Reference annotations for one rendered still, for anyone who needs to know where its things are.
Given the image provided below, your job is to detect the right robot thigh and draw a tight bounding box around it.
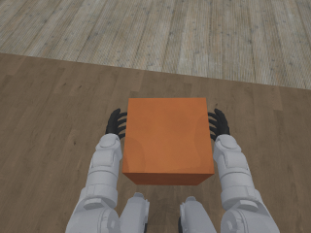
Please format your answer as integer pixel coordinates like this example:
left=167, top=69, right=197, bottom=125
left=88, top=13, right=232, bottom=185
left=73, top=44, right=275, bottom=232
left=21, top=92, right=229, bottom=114
left=180, top=200, right=217, bottom=233

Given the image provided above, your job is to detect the robot thigh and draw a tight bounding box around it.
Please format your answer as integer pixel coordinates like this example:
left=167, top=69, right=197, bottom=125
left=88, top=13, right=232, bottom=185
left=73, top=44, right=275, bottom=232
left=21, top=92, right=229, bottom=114
left=180, top=200, right=217, bottom=233
left=119, top=196, right=150, bottom=233

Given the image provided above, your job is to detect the left robot forearm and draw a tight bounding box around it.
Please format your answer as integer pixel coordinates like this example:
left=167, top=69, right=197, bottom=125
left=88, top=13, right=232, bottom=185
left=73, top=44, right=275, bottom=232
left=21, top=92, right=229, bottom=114
left=65, top=133, right=122, bottom=233

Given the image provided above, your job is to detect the carton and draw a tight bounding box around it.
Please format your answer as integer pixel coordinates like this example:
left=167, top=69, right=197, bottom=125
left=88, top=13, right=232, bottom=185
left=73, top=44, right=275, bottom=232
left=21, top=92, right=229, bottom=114
left=121, top=97, right=215, bottom=185

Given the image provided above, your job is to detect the robot left hand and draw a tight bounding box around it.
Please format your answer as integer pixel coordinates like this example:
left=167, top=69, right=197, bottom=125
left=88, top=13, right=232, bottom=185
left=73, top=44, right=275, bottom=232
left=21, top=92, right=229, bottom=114
left=105, top=108, right=127, bottom=139

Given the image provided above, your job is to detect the right robot forearm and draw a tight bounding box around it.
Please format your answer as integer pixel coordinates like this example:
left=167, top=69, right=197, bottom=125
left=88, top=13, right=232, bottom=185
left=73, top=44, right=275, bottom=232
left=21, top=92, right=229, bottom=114
left=213, top=134, right=280, bottom=233

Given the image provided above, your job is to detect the robot right upper arm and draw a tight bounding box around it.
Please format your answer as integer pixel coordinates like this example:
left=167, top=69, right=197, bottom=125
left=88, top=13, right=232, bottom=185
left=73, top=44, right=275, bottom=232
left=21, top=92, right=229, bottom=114
left=221, top=208, right=280, bottom=233

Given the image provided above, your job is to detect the robot left upper arm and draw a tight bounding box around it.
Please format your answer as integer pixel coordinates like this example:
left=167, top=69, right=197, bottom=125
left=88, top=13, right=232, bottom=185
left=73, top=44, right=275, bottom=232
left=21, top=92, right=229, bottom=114
left=66, top=207, right=121, bottom=233

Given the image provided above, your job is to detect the robot right hand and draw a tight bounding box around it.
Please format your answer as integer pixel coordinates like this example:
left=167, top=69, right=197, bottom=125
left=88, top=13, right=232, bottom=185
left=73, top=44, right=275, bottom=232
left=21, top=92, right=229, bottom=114
left=207, top=109, right=230, bottom=142

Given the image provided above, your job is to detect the left robot thigh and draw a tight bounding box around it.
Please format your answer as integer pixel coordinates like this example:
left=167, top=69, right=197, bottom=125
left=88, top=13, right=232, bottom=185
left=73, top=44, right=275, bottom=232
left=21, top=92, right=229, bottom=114
left=119, top=196, right=150, bottom=233

